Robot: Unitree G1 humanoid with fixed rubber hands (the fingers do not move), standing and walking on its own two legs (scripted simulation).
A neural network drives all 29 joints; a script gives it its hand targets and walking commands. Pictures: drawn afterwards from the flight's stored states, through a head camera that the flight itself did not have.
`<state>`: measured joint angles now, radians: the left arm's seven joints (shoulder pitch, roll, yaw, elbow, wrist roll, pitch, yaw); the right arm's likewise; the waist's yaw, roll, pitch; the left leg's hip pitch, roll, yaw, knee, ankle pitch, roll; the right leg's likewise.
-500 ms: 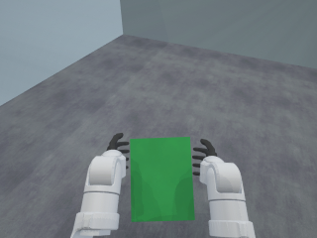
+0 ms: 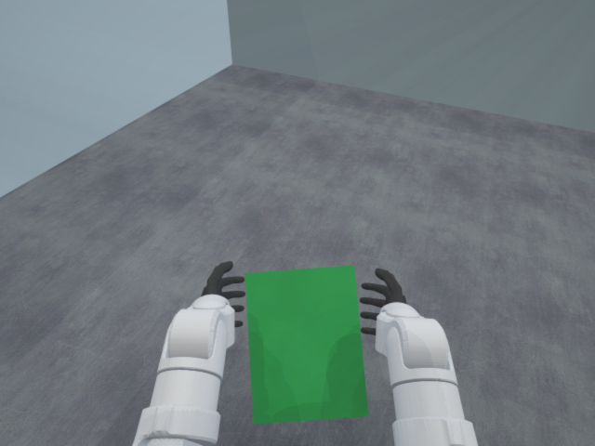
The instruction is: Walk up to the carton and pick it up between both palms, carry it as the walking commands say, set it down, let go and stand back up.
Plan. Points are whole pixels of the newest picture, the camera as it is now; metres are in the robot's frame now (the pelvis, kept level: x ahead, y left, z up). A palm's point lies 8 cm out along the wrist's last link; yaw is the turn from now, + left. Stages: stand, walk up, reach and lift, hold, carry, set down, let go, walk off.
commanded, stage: carry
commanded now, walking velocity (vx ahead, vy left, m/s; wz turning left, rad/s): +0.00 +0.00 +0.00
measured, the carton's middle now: (304, 330) +0.35 +0.00 -0.06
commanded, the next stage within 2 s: hold in 0.96 s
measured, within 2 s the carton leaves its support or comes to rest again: neither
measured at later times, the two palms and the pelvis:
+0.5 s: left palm (209, 311) +0.31 +0.13 +0.05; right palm (387, 311) +0.31 -0.11 +0.05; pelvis +0.01 +0.00 +0.00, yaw +0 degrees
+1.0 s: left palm (216, 305) +0.31 +0.12 +0.05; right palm (393, 306) +0.32 -0.12 +0.06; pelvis +0.02 +0.00 +0.00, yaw +0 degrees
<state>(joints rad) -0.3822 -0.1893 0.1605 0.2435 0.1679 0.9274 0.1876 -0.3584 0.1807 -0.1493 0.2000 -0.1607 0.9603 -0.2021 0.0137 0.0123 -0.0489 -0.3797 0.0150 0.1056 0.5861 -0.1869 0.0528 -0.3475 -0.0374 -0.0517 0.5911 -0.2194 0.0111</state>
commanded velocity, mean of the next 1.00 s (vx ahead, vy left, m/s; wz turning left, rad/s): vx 0.00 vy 0.00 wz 0.00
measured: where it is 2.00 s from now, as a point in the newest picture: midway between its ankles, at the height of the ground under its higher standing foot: outside the picture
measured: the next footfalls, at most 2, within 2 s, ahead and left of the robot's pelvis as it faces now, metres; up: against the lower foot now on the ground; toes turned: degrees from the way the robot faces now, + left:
none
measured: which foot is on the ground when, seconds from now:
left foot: down 0.00-1.00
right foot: down 0.00-1.00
